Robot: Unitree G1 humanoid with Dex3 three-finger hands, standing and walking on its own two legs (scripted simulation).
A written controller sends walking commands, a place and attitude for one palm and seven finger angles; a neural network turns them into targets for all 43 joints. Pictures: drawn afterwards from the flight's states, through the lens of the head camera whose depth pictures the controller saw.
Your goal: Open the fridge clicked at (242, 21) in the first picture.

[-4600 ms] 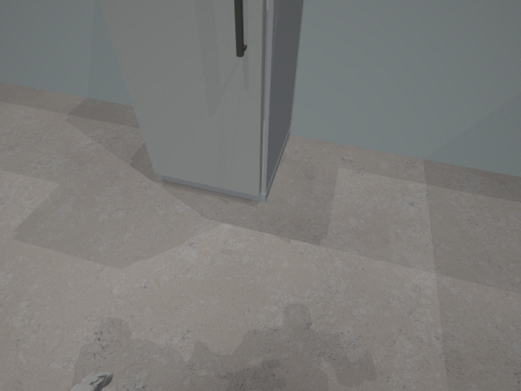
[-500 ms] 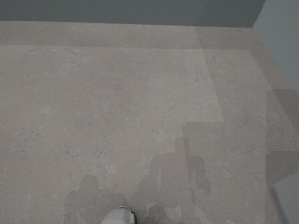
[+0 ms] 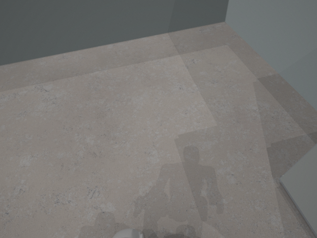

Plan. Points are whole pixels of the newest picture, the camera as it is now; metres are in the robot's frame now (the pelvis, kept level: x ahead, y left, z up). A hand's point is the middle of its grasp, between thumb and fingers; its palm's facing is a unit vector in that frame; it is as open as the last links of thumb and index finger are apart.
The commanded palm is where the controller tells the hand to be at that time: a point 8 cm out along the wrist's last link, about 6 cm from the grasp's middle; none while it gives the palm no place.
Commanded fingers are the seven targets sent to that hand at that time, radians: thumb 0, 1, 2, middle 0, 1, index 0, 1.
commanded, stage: turn to face it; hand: right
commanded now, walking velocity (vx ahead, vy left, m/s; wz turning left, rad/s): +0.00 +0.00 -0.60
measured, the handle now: out of the picture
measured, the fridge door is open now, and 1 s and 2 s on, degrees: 0 0 0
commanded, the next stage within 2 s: take the last steps up to it in 1.88 s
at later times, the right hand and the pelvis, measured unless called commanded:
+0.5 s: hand out of the picture +0.06 -0.20 -0.13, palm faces +0.28 +0.93 -0.24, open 7.4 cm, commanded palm none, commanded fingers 0.00 -0.90 -0.90 0.20 0.30 0.20 0.30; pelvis -0.02 +0.03 +0.02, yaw -16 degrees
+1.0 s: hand out of the picture -0.14 -0.12 -0.15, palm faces +0.59 +0.76 -0.26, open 7.4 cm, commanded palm none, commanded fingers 0.00 -0.90 -0.90 0.20 0.30 0.20 0.30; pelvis -0.05 +0.07 +0.01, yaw -36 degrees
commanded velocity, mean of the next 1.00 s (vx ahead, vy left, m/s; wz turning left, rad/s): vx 0.00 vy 0.00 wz -0.60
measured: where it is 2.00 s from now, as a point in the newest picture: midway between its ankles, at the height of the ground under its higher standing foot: outside the picture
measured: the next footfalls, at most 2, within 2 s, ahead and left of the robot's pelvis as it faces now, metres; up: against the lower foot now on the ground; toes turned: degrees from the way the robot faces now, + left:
left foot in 0.58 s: +0.04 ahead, +0.17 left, +0.00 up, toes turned -19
right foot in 1.04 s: -0.11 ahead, -0.05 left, +0.00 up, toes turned -44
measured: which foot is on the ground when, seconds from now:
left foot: up 0.00-0.56, down 0.58-1.00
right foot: down 0.00-0.58, up 0.60-1.00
